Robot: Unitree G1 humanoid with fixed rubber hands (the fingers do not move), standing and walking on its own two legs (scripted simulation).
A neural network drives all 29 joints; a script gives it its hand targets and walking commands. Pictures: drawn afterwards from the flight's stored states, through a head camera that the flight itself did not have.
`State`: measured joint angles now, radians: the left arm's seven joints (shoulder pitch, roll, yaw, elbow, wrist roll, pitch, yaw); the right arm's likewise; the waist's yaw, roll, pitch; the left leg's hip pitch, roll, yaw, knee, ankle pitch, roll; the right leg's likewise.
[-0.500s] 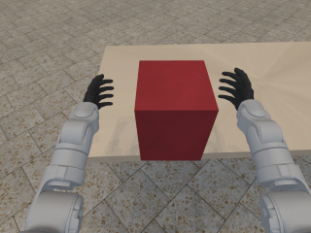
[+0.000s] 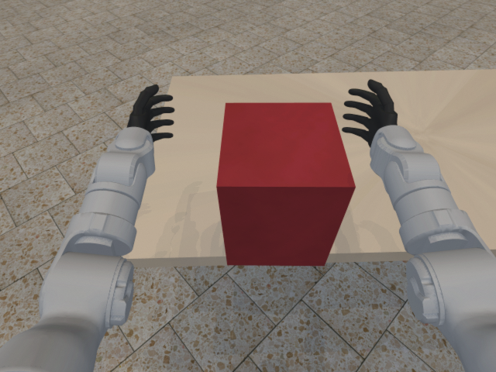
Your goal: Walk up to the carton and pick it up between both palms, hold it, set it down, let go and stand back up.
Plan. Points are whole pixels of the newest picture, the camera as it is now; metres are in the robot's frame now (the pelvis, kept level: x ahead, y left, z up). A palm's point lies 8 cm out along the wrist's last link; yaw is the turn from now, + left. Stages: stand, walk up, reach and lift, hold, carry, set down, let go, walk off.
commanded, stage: reach and lift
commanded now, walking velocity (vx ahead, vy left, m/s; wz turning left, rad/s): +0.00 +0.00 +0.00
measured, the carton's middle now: (276, 187) +0.44 -0.04 +0.02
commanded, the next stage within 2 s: none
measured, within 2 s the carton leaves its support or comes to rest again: neither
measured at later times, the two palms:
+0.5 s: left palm (154, 169) +0.43 +0.18 +0.09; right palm (379, 164) +0.42 -0.21 +0.10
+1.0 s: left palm (173, 176) +0.45 +0.16 +0.06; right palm (356, 176) +0.44 -0.19 +0.06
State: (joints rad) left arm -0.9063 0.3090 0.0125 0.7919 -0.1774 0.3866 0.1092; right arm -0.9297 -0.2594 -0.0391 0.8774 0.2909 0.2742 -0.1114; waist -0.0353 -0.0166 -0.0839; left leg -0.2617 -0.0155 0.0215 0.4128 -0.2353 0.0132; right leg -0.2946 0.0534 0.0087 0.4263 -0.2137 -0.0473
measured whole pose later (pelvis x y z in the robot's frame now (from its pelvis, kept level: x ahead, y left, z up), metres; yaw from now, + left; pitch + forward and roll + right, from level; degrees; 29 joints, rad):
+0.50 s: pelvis +0.00 +0.00 +0.00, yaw +0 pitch +11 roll +1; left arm -0.96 0.25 0.01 1.33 -0.18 -0.11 0.07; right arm -0.93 -0.26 -0.04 1.18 0.27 0.00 -0.09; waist -0.03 -0.01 -0.13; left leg -0.39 -0.01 0.02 0.41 -0.21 0.01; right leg -0.42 0.05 0.01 0.43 -0.19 -0.05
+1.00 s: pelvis +0.00 +0.00 -0.01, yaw +0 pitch +20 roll +0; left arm -0.96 0.19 0.01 1.36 -0.18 -0.30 0.07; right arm -0.89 -0.19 -0.04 1.20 0.20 -0.21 -0.09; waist -0.02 0.00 -0.21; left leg -0.58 -0.01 0.02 0.43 -0.20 0.01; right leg -0.61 0.05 0.01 0.43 -0.17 -0.05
